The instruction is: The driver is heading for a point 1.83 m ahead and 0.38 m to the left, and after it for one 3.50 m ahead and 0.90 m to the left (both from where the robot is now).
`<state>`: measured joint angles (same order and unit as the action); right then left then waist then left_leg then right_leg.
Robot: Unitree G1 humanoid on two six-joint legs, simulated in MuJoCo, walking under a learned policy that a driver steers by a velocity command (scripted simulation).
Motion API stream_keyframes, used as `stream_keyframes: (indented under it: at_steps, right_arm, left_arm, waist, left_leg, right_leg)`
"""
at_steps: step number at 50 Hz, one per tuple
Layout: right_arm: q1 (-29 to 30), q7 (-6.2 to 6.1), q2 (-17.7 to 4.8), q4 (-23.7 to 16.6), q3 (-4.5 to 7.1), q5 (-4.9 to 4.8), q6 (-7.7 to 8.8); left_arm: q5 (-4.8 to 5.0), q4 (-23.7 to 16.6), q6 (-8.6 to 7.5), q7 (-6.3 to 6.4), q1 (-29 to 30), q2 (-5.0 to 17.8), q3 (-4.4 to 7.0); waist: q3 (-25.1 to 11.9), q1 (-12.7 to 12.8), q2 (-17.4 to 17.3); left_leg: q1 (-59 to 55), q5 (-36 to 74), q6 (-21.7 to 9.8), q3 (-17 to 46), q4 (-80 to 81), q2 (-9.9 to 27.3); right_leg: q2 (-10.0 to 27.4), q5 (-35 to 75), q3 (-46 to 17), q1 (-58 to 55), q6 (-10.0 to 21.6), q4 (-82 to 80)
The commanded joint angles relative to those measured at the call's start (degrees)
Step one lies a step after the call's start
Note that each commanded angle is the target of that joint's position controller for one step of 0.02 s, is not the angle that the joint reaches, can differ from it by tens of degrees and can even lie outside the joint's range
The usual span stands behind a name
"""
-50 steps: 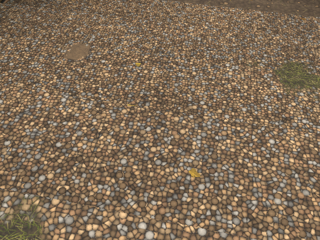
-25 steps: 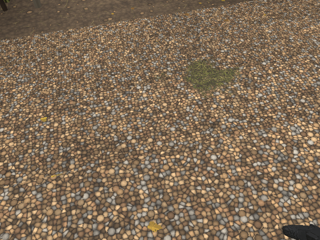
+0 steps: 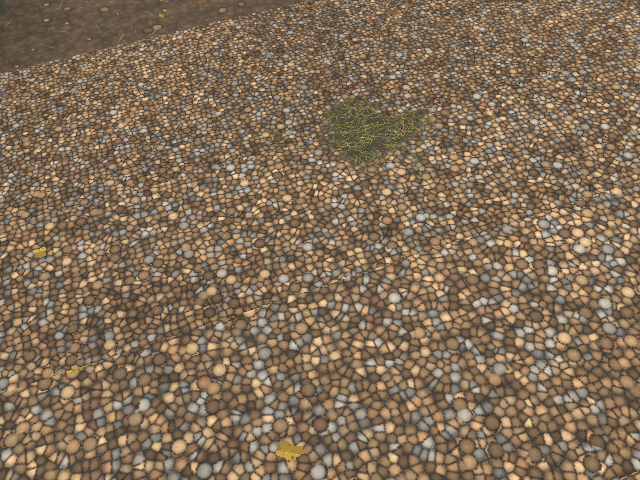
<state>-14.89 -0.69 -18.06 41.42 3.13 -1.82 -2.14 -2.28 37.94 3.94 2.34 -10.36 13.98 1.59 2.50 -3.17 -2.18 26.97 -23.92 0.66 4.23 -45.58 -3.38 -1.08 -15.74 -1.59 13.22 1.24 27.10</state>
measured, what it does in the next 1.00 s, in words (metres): steps on the spot, turning left: left foot, then right foot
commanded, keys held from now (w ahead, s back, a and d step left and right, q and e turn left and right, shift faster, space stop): q+shift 0.50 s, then e+shift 0.48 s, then w+e+shift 0.02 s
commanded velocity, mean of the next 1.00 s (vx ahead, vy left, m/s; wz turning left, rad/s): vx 0.00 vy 0.00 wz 0.31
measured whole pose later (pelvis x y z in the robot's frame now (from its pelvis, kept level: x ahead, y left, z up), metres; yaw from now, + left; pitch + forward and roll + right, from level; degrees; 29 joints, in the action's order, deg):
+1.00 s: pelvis +0.02 +0.02 +0.00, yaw +17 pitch +2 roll +2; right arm -3.8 -2.6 -17.3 36.6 4.4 0.9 -2.9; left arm 0.7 39.0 1.4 0.7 -16.2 17.0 3.1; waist 3.0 2.1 -2.5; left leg 29.1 -27.3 2.7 4.6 -62.0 -4.5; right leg -2.9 -16.8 -5.2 14.4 3.0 29.3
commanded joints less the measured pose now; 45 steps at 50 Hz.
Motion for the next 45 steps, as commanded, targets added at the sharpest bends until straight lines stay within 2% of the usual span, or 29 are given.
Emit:
stream_keyframes:
  at_steps: [1, 2, 4, 7, 9, 11, 14, 15, 16, 17, 18, 19, 20, 21, 22, 23, 24, 25, 27, 29, 30, 33, 35, 36, 38, 41, 43, 44, 45]
  right_arm:
    - [-1.19, -0.88, -7.02, -3.85, 3.09, 0.67, -0.33]
    - [-1.58, -1.18, -6.43, -4.02, 3.24, 0.83, -1.41]
    - [0.98, -0.99, -5.18, -5.92, 2.8, 0.25, -2.13]
    - [5.87, 0.78, -2.27, -9.63, 1.45, 0.05, -1.74]
    - [6.44, 1.92, -2.52, -10.92, 1.41, 0.09, -1.59]
    - [5.43, 2.53, -3.72, -11.37, 2.0, 0.09, -2.11]
    - [4.72, 3.12, -4.77, -12.39, 2.96, 0.13, -3.52]
    - [2.61, 3.11, -4.81, -11.98, 3.41, 0.16, -3.78]
    - [-1.5, 2.37, -6.41, -10.85, 4.52, 0.27, -3.81]
    - [-5.88, 1.05, -14.01, -10.97, 7.02, 0.21, -3.43]
    - [-4.61, 1.22, -20.54, -12.47, 7.68, 2.2, -2.19]
    - [-3.75, 1.97, -15.63, -12.95, 6.43, 2.64, -0.56]
    - [-1.76, 1.7, -13.91, -12.45, 5.54, 2.3, 0.49]
    - [1.3, 1.09, -12.54, -12.52, 5.21, 1.09, 0.74]
    - [4.1, 0.43, -11.26, -13.01, 4.67, 0.09, 0.41]
    - [5.25, -0.23, -10.74, -13.59, 4.26, 0.32, 0.12]
    - [5.46, -0.86, -10.44, -13.79, 4.04, 1.14, -0.31]
    - [4.88, -1.31, -10.53, -13.77, 3.95, 1.51, -0.52]
    - [5.22, -2.02, -9.02, -13.48, 2.92, 1.75, -0.57]
    - [5.2, -2.14, -6.87, -12.34, 1.77, 2.48, -0.71]
    - [5.71, -2.02, -5.43, -11.83, 1.05, 2.82, -0.75]
    - [6.13, -1.2, -1.07, -9.16, -0.8, 3.47, -0.44]
    - [6.42, -0.63, -3.57, -8.33, -0.04, 3.52, -0.19]
    - [6.59, -0.66, -5.32, -8.11, 0.58, 3.41, -0.29]
    - [6.08, -1.11, -6.99, -7.64, 1.44, 2.76, -0.94]
    - [6.66, -2.19, -6.84, -7.41, 2.0, 1.32, -1.86]
    - [9.1, -2.73, -6.51, -7.62, 2.35, 0.56, -2.01]
    - [9.28, -2.84, -5.46, -7.94, 2.4, 0.63, -1.57]
    - [11.05, -2.64, -3.36, -10.37, 2.06, 3.04, -0.9]
  left_arm:
    - [0.51, -4.73, -2.3, 0.58, 4.69, 7.63, 2.76]
    - [1.37, -4.7, -2.77, 0.7, 5.66, 6.97, 2.51]
    - [1.61, -3.66, -2.63, 0.97, 4.33, 7.0, 2.7]
    - [1.26, -1.99, -1.75, 1.43, 1.49, 9.65, 3.78]
    - [1.34, -1.55, -1.6, 1.13, 1.74, 11.69, 4.6]
    - [1.73, -1.11, -1.93, 0.36, 2.63, 13.01, 5.11]
    - [3.23, -0.47, -2.89, -1.05, 3.98, 13.62, 5.7]
    - [3.81, -0.2, -3.09, -1.33, 4.88, 13.43, 5.77]
    - [3.92, 0.88, -3.36, -1.73, 3.28, 12.02, 5.57]
    - [2.55, 0.24, -3.8, -1.96, 2.16, 10.47, 5.12]
    - [0.16, -4.46, -4.37, -1.72, 5.7, 6.71, 3.75]
    - [0.55, -3.57, -4.42, -1.39, 9.39, 10.12, 4.69]
    - [1.94, -3.83, -4.44, -0.98, 10.58, 10.69, 4.97]
    - [1.83, -2.69, -4.29, -0.14, 9.09, 10.68, 5.12]
    - [0.91, -2.11, -4.09, 0.58, 8.02, 11.51, 5.4]
    - [0.72, -1.79, -4.04, 0.58, 7.4, 11.3, 5.39]
    - [0.7, -2.08, -4.23, 0.19, 8.09, 10.13, 5.01]
    - [1.03, -1.95, -4.36, -0.03, 7.79, 9.54, 4.79]
    - [1.93, -0.04, -3.99, -0.02, 4.92, 9.91, 4.54]
    - [1.45, 0.16, -3.61, 0.02, 4.15, 7.45, 3.15]
    - [1.65, 0.44, -3.48, -0.18, 3.47, 7.1, 2.77]
    - [2.24, 1.42, -3.17, -1.24, 2.21, 5.1, 1.38]
    - [2.91, -0.22, -3.03, -1.86, 4.21, 7.18, 1.56]
    - [3.28, -1.12, -3.02, -2.0, 4.88, 8.85, 1.95]
    - [3.78, -2.0, -3.03, -2.27, 3.8, 9.99, 2.25]
    - [4.22, -2.09, -2.9, -2.83, 0.88, 8.73, 2.26]
    - [3.83, -0.99, -2.92, -3.07, -3.59, 7.79, 2.39]
    - [3.26, -0.92, -2.95, -2.81, -5.55, 10.16, 3.17]
    - [3.44, -1.75, -3.17, -2.36, -6.78, 16.49, 4.89]
  waist:
    - [-5.64, 0.4, 8.91]
    - [-4.41, 0.17, 9.57]
    - [-3.44, 1.69, 9.72]
    - [-4.42, 4.72, 10.56]
    - [-5.18, 5.15, 10.52]
    - [-5.57, 4.6, 10.83]
    - [-5.67, 3.47, 10.68]
    - [-6.34, 1.8, 9.9]
    - [-8.19, 0.03, 6.83]
    - [-9.1, -1.35, -6.11]
    - [-14.08, 0.24, -18.54]
    - [-15.22, -3.09, -8.07]
    - [-11.17, -1.23, -5.51]
    - [-7.87, 1.06, -1.39]
    - [-6.91, 2.34, -1.93]
    - [-7.43, 3.23, -3.5]
    - [-8.51, 3.29, -3.74]
    - [-9.39, 3.26, -3.74]
    - [-10.89, 3.32, -4.12]
    - [-12.23, 3.43, -5.11]
    - [-12.21, 3.71, -4.94]
    - [-9.46, 2.99, -5.3]
    - [-5.65, 1.48, -6.84]
    - [-4.32, 0.92, -7.0]
    - [-3.88, 0.5, -6.34]
    - [-4.72, 1.38, -4.08]
    - [-5.88, 4.08, -2.99]
    - [-6.87, 4.24, 1.95]
    - [-7.07, 2.84, 14.15]
  left_leg:
    - [9.57, -3.47, 3.56, -0.07, -22.95, 2.06]
    - [10.77, -1.1, 4.23, -0.01, -22.8, 3.03]
    - [11.75, 2.61, 5.06, -1.62, -19.4, 4.13]
    - [10.12, 5.06, 5.02, -3.63, -9.38, 6.41]
    - [6.17, 4.85, 4.09, -5.61, -4.64, 6.74]
    - [1.64, 4.17, 2.82, -7.69, -0.96, 6.33]
    - [-3.28, 5.35, -0.13, -9.44, 7.17, 6.0]
    - [-7.8, 9.04, -1.66, -10.39, 12.59, 5.05]
    - [-16.54, 15.22, -4.16, -8.83, 18.2, 3.73]
    - [-29.71, 40.07, -9.77, 7.03, 22.35, 11.94]
    - [-35.88, 48.17, -23.01, 32.01, 22.93, 24.88]
    - [-32.95, 41.57, -23.4, 28.35, 25.05, 24.78]
    - [-28.1, 35.77, -20.18, 23.3, 25.8, 21.69]
    - [-24.79, 30.62, -16.62, 19.3, 25.84, 18.26]
    - [-22.34, 29.78, -14.59, 17.29, 25.67, 16.56]
    - [-19.59, 30.86, -13.77, 16.24, 25.75, 14.78]
    - [-19.48, 31.41, -13.73, 16.48, 25.61, 13.9]
    - [-19.64, 31.65, -13.8, 16.67, 25.28, 13.36]
    - [-20.03, 35.08, -13.79, 14.03, 24.77, 13.64]
    - [-17.85, 41.06, -13.82, 10.85, 23.57, 12.45]
    - [-16.83, 41.27, -13.66, 9.47, 23.73, 12.13]
    - [-13.6, 31.75, -13.09, 7.2, 25.7, 11.88]
    - [-12.15, 26.36, -13.96, 8.23, 26.02, 13.23]
    - [-13.1, 26.96, -14.69, 9.45, 25.53, 14.38]
    - [-17.38, 34.54, -16.13, 11.68, 23.25, 17.04]
    - [-22.84, 41.57, -15.37, 13.2, 20.37, 19.8]
    - [-21.01, 41.03, -12.0, 8.71, 16.29, 17.25]
    - [-16.29, 32.72, -7.82, 4.33, 9.04, 12.43]
    - [-2.49, 13.0, -1.45, -3.44, -2.95, 3.11]
  right_leg:
    - [17.99, 35.12, -8.46, -8.3, 12.23, -7.69]
    - [16.67, 36.2, -5.22, -8.61, 10.74, -7.19]
    - [16.03, 35.85, -2.17, -9.85, 10.54, -7.26]
    - [17.42, 33.26, -0.01, -13.45, 10.91, -6.9]
    - [18.73, 34.03, 1.57, -12.51, 10.97, -6.67]
    - [19.37, 35.73, 3.74, -10.67, 10.33, -5.53]
    - [20.49, 34.18, 6.24, -10.29, 7.46, -1.54]
    - [19.74, 32.91, 8.31, -8.73, 5.45, 2.32]
    - [17.16, 29.66, 11.36, -4.19, 2.09, 10.2]
    - [10.76, 8.45, 14.13, 11.01, -3.38, 26.36]
    - [0.54, -23.88, 6.92, 29.04, -6.82, 41.01]
    - [1.71, -22.82, -2.61, 30.65, -6.34, 46.94]
    - [2.2, -17.31, -3.74, 30.44, -4.79, 47.11]
    - [3.2, -11.77, -3.94, 30.12, -4.31, 44.08]
    - [3.56, -7.78, -4.32, 28.84, -4.4, 41.08]
    - [2.83, -5.12, -4.26, 25.59, -4.66, 40.55]
    - [1.5, -3.08, -3.95, 25.22, -4.79, 40.04]
    - [0.59, -1.64, -4.16, 24.8, -4.91, 38.76]
    - [0.58, -0.09, -2.98, 23.53, -5.4, 37.26]
    - [1.31, 2.24, -1.24, 18.59, -6.29, 36.91]
    - [1.94, 2.49, -0.9, 16.42, -6.37, 35.68]
    - [4.6, 1.43, -0.72, 8.7, -5.48, 25.81]
    - [3.88, -2.64, 0.36, 7.28, -4.62, 21.89]
    - [3.27, -5.02, 0.91, 8.52, -4.22, 21.02]
    - [2.57, -8.7, 1.56, 11.16, -3.55, 19.82]
    - [2.88, -9.32, 1.74, 11.77, -1.6, 12.55]
    - [2.05, 1.35, 1.86, 5.88, 0.84, 1.43]
    - [5.07, 13.27, -6.38, 0.66, 3.95, -3.56]
    - [16.37, 36.83, -23.86, -7.85, 11.17, -4.23]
